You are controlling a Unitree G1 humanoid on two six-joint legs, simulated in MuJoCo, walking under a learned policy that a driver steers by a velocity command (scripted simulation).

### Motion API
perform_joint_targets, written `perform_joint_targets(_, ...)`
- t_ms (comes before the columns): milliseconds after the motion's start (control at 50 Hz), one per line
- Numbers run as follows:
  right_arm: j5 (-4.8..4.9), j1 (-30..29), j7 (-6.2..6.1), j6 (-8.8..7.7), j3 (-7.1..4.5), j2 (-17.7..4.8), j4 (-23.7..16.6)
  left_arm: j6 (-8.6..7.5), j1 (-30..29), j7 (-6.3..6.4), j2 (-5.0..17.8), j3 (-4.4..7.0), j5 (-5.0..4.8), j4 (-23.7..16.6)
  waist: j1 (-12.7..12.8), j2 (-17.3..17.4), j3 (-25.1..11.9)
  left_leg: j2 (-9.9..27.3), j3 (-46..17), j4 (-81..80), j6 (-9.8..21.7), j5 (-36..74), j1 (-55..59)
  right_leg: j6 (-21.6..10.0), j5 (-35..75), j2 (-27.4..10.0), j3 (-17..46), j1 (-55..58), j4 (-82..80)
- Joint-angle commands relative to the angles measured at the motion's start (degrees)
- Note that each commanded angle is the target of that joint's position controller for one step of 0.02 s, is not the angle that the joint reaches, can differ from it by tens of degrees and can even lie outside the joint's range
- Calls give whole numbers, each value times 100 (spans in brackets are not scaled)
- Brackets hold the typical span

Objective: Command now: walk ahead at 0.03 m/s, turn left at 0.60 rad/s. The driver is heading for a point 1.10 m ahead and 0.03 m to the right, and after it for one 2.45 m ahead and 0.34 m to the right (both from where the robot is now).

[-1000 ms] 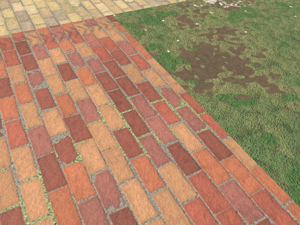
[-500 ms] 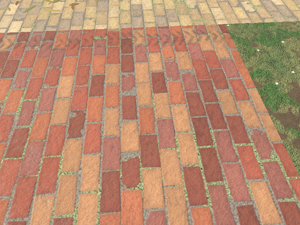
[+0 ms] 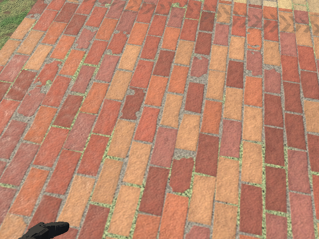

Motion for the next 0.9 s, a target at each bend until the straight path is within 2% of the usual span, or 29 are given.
perform_joint_targets(20, 32, -370, -90, -51, -269, -880, -510, -8, 510, 0, 383, 115, -27, -236, 283, 782, -1445, 1219, -1664, -859, 944, -257, 810, -45, 422, 212, -50, 816, -618)
perform_joint_targets(80, 54, -324, -73, 8, -265, -835, -488, 4, 441, -65, 405, 147, -62, -295, 240, 1004, -1261, 1124, -1909, -831, 769, -1203, 757, -147, 528, 333, -113, 1229, -1502)
perform_joint_targets(120, 108, -256, -106, 63, -261, -758, -458, 0, 750, -119, 435, 222, -47, -182, 397, 944, -1093, 841, -1823, -596, 470, -1822, 288, -353, 880, 327, -278, 2111, -2561)
perform_joint_targets(140, 102, -202, -113, 77, -223, -564, -467, 23, 1119, -123, 713, 314, 64, -162, 482, 439, -1041, 502, -1487, 227, 163, -2442, -499, -698, 644, -550, 456, 2847, -3065)
perform_joint_targets(160, 199, -426, -112, 23, -205, -471, -690, 64, 1089, -132, 1261, 456, 279, -125, 410, -1546, -643, -373, -54, 1768, -180, -2936, -1577, -1497, 964, -1898, 2148, 2741, -3938)
perform_joint_targets(180, 77, -328, -50, -106, -324, -847, -679, 23, 723, -104, 1161, 442, 384, -356, 292, -1709, -675, 12, -323, 3212, -384, -2853, -1646, -1992, 975, -2446, 3037, 2316, -4198)
perform_joint_targets(200, 115, -127, 0, -98, -397, -1041, -478, 16, 241, -28, 818, 347, 313, -544, 99, -1199, -609, 153, -343, 3949, -435, -2404, -1452, -1794, 1011, -2117, 2352, 2105, -4074)
perform_joint_targets(220, 127, 124, -8, -17, -397, -999, -278, 24, -141, -1, 583, 277, 184, -635, -65, -876, -481, 236, -175, 4304, -519, -2088, -1233, -1477, 1129, -1677, 1627, 1885, -3976)
perform_joint_targets(240, 92, 250, -36, 65, -374, -906, -180, 23, -250, 5, 500, 251, 55, -642, -64, -700, -406, 296, -21, 4691, -594, -1822, -1164, -1349, 1374, -1458, 1182, 1844, -3933)
perform_joint_targets(260, 77, 258, -43, 108, -313, -729, -158, 29, -169, 10, 492, 223, 24, -605, -4, -600, -348, 310, 66, 4933, -646, -1665, -1027, -1364, 1713, -1303, 864, 1731, -3924)
perform_joint_targets(300, 121, 16, -68, 138, -199, -502, -253, 71, 113, 10, 504, 209, 80, -517, 147, -584, -350, 327, 296, 4466, -722, -1416, -904, -1388, 1943, -1075, 384, 1911, -3893)
perform_joint_targets(380, 71, -421, 7, 56, 71, -110, -486, 165, 532, -29, 765, 284, 34, -341, 438, -1034, -741, 574, 543, 2266, -748, -2169, -55, -1511, 2231, -1167, 187, 2510, -3648)
perform_joint_targets(420, 92, -304, 51, 29, 52, -248, -442, 178, 696, -60, 864, 308, -40, -241, 488, -1260, -765, 522, 743, 1364, -680, -2223, 458, -1595, 2347, -1286, 300, 2537, -3510)
perform_joint_targets(440, 99, -77, 64, 19, 38, -249, -340, 201, 663, -63, 845, 288, -96, -209, 368, -1221, -761, 467, 836, 613, -606, -1733, 843, -1575, 2548, -1292, 314, 2491, -3339)
perform_joint_targets(480, 47, 273, 73, 9, 10, -348, -215, 183, 990, -91, 682, 229, -183, -38, 244, -1000, -729, 472, 684, -782, -300, -557, 1934, -1146, 2475, -1118, 173, 2005, -2991)
perform_joint_targets(500, -7, 380, 30, 7, -40, -680, -287, 120, 1107, -137, 422, 148, -42, -75, 379, -94, -1000, 1271, -340, -719, -50, 743, 2717, -640, 1549, -745, -219, 1400, -2233)
perform_joint_targets(520, -115, -21, 18, 24, -47, -917, -281, 3, 997, -190, 72, 3, 121, -279, 666, 1567, -907, 2082, -1088, -549, 632, 1312, 2345, -221, 122, -283, -699, 829, -2148)
perform_joint_targets(540, -157, -168, 52, -17, 58, -423, -401, -16, 565, -163, 385, 60, 137, -313, 292, 1369, -899, 2083, -1129, -720, 954, 734, 1882, -71, 16, -321, -499, 1207, -2106)
perform_joint_targets(560, -181, -362, 69, -61, 145, -210, -369, -9, 500, -180, 455, 89, 97, -266, 390, 1115, -805, 1773, -837, -681, 742, 194, 1767, -68, 507, -309, -490, 1467, -2325)
perform_joint_targets(600, -103, -415, 74, -122, 116, -278, -335, 38, 552, -178, 412, 80, 168, -158, 357, 973, -685, 1350, -503, -608, 311, -665, 1565, -37, 1311, -274, -514, 1845, -2574)
perform_joint_targets(660, -112, -129, 54, -105, 177, -113, -241, 32, 804, -200, 408, 83, 108, -40, 330, 546, -329, 1091, -373, -765, 112, -1967, 1126, -125, 1002, -217, -571, 2092, -2685)
perform_joint_targets(680, -86, 10, 44, -83, 127, -252, -219, 25, 826, -190, 394, 96, 67, 10, 243, 540, -201, 1075, -458, -885, 180, -2846, 1112, -161, 534, -42, -755, 1916, -2472)
perform_joint_targets(720, 23, 331, 20, -56, -31, -736, -153, -26, 742, -180, 453, 149, -30, -41, 58, 889, 181, 1546, -1236, -1416, 590, -4136, 1205, -284, -9, 178, -921, 1128, -1801)
perform_joint_targets(740, 65, 471, 13, -80, -62, -817, -92, -77, 632, -195, 451, 157, -85, -100, -23, 988, 371, 1800, -1655, -1566, 802, -4312, 1260, -388, -95, 115, -803, 809, -1508)
perform_joint_targets(780, 106, 583, 3, -192, -51, -720, 9, -182, 573, -255, 473, 190, -144, -156, -40, 1138, 450, 2126, -2096, -1596, 1046, -3974, 1549, -600, -393, -133, -469, 263, -876)
perform_joint_targets(820, 137, 495, 27, -291, -20, -588, 45, -280, 662, -349, 415, 181, -211, -155, 69, 962, 354, 2180, -2019, -1499, 1060, -3388, 1781, -811, -627, -267, -349, 192, -987)
perform_joint_targets(860, 204, 8, 80, -290, -16, -548, -9, -358, 1129, -429, 288, 160, -178, 55, 425, 726, 151, 1757, -1241, -1208, 807, -2741, 1190, -915, 124, -72, -634, 1517, -2128)
perform_joint_targets(880, 197, -118, 90, -267, -11, -480, -4, -378, 1627, -448, 280, 194, -124, 293, 643, 598, -43, 1495, -874, -865, 665, -2580, 739, -845, 872, 148, -821, 2497, -2505)
perform_joint_targets(900, 145, -192, 92, -288, 38, -283, -26, -376, 2144, -436, 410, 259, -82, 509, 814, 335, -171, 1205, -519, -181, 456, -2347, 301, -796, 908, 110, -609, 3187, -2543)
Next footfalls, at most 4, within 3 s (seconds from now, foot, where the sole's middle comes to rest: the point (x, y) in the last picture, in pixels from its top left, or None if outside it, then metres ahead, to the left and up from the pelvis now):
0.14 right None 0.10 -0.11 -0.76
0.50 left None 0.00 0.11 -0.76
1.42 left None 0.40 0.20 -0.76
1.96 right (157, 165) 0.73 0.00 -0.76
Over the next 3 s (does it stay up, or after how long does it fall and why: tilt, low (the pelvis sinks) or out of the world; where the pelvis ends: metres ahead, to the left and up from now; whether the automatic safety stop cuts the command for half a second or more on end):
stays up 1.10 -0.04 -0.01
